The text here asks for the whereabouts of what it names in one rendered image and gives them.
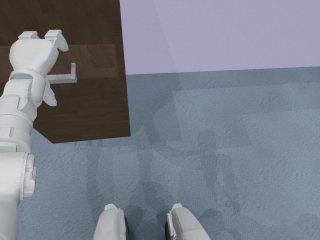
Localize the handle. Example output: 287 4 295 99
46 63 77 84

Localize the left robot forearm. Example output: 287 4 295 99
0 69 46 155

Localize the drawer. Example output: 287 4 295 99
0 44 118 82

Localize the left robot upper arm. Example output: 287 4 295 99
0 152 37 240

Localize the cabinet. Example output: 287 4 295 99
0 0 131 144

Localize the left robot hand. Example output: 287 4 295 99
9 29 69 107

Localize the right robot shin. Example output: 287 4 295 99
170 203 182 240

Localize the robot left thigh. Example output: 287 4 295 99
92 208 126 240

